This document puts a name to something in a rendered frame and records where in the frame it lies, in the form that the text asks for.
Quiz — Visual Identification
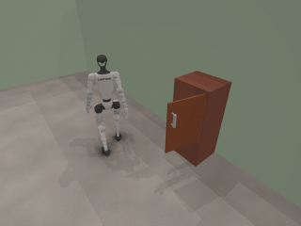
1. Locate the robot right upper arm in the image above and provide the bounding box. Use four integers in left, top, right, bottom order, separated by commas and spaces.
112, 72, 123, 93

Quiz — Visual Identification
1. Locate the robot left shin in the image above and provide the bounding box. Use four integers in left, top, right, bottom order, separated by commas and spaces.
97, 126, 108, 151

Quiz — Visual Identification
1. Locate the robot left upper arm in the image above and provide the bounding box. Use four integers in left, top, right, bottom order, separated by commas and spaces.
87, 73, 96, 95

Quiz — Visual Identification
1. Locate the robot left hand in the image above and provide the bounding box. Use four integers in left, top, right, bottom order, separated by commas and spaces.
86, 105, 92, 113

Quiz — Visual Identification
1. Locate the right robot forearm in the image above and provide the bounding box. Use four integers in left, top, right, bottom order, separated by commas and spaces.
119, 88, 127, 107

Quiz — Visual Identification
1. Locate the left robot thigh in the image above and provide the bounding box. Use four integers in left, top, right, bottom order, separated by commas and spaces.
94, 104, 105, 132

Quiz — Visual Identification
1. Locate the left robot forearm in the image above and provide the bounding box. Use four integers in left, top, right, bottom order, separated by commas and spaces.
86, 90, 92, 105

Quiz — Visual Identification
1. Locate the robot right hand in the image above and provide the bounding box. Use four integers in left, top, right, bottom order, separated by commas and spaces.
121, 106, 129, 120

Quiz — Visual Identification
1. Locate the cupboard door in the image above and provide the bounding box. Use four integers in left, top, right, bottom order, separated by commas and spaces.
165, 93, 206, 153

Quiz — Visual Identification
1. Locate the handle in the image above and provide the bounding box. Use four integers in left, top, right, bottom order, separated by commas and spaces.
171, 112, 177, 128

